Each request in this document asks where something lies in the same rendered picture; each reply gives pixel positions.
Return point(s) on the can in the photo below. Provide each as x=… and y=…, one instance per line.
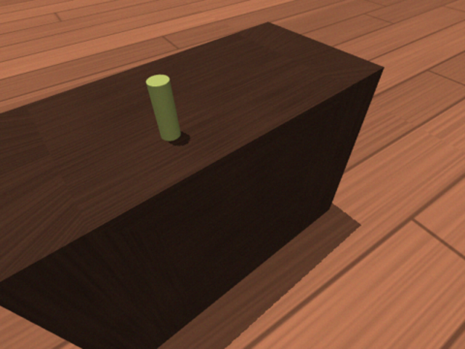
x=159, y=87

